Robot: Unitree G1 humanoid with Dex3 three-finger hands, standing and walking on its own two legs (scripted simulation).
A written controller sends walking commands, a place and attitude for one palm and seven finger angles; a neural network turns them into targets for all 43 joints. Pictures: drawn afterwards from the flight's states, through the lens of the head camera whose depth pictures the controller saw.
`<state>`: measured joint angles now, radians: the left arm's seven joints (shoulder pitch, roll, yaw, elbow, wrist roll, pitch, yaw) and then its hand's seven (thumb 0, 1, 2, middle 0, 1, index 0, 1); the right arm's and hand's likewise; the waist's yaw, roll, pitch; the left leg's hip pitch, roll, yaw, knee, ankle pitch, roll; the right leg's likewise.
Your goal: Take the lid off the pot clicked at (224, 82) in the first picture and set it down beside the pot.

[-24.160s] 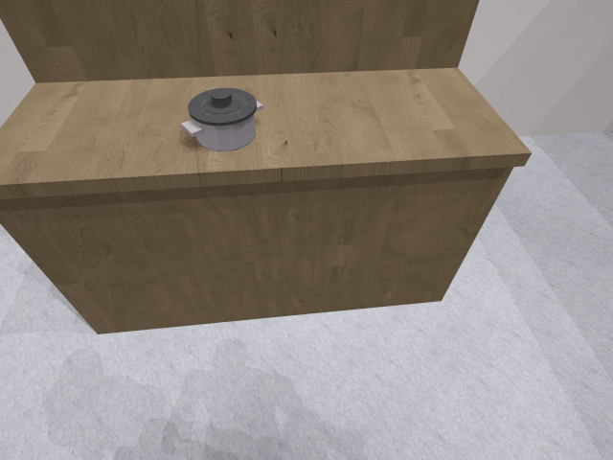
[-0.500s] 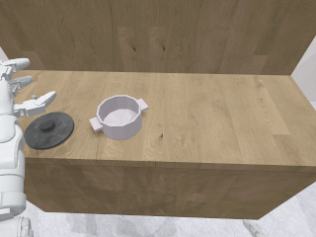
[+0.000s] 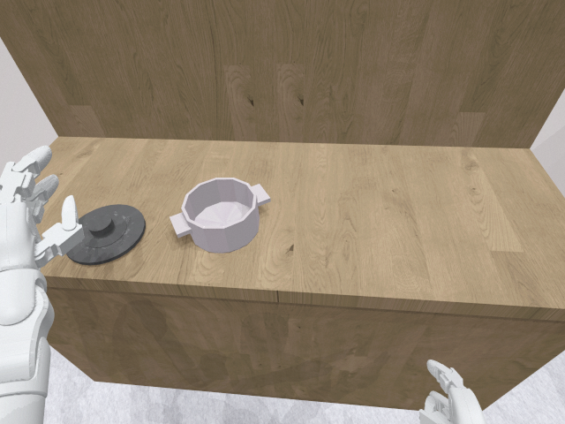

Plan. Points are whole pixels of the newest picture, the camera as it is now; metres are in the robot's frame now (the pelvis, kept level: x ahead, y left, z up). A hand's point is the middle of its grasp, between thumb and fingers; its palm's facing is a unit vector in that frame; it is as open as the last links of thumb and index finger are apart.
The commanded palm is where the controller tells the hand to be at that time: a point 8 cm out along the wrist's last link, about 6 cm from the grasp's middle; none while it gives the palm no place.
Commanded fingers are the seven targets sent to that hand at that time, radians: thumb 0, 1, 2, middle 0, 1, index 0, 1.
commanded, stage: draw the hand back to the body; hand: left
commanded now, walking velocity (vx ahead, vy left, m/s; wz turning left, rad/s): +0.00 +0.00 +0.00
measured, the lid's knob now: (101, 225) +0.46 +0.41 -0.02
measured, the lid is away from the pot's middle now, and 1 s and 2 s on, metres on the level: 0.24 0.24 0.24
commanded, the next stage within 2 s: step back with the hand held close in 0.84 s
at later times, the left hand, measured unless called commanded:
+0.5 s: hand (51, 297) +0.20 +0.27 +0.16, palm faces +0.40 -0.86 -0.31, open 7.4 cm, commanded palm +0.14 +0.31 +0.17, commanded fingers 0.00 0.90 0.90 -0.20 -0.30 -0.20 -0.30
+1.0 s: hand (30, 337) +0.16 +0.26 +0.16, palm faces +0.39 -0.85 -0.36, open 7.4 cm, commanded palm +0.11 +0.31 +0.17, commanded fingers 0.00 0.90 0.90 -0.20 -0.30 -0.20 -0.30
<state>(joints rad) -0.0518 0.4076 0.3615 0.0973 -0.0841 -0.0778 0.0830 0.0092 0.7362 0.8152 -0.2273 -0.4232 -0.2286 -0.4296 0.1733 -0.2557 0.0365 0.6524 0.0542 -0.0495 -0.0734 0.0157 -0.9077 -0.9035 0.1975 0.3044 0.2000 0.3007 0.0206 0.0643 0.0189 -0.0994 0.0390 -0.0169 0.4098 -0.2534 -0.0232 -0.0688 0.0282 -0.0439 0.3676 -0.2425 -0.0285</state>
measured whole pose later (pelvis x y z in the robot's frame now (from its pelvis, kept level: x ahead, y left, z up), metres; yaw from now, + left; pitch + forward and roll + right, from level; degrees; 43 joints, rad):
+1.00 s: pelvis -0.02 +0.02 +0.00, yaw +1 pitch -5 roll -1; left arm 0.51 0.34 0.28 -0.47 -0.07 -0.10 0.09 0.01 0.89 0.89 -0.21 -0.30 -0.21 -0.31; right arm 0.17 -0.21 0.05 0.62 0.01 -0.11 -0.07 0.02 -0.91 -0.90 0.20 0.30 0.20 0.30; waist 0.06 0.05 0.02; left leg -0.10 0.01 -0.02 0.43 -0.24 0.01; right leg -0.05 0.00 -0.04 0.35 -0.21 0.00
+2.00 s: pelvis -0.14 +0.05 -0.02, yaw +0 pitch +0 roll -5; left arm 0.58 0.40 0.37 -0.66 -0.04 -0.25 0.11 0.01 0.89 0.89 -0.21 -0.30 -0.21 -0.31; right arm 0.20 -0.19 0.02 0.57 0.01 -0.13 -0.04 0.02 -0.90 -0.90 0.20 0.30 0.20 0.30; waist 0.00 0.04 0.04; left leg -0.50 0.06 -0.02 0.62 -0.13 0.03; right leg -0.21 0.06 -0.05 0.49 -0.28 0.01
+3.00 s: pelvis -0.39 +0.06 -0.02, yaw +2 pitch +0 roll -1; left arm 0.59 0.43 0.36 -0.63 -0.04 -0.23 0.10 0.01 0.89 0.89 -0.21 -0.30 -0.21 -0.31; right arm 0.34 -0.15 0.04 0.61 0.03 -0.18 -0.01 0.02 -0.90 -0.90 0.20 0.30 0.20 0.30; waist -0.05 -0.03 -0.10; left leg -0.27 0.00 0.03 0.66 -0.39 0.03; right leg -0.40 0.04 -0.06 0.93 -0.43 -0.01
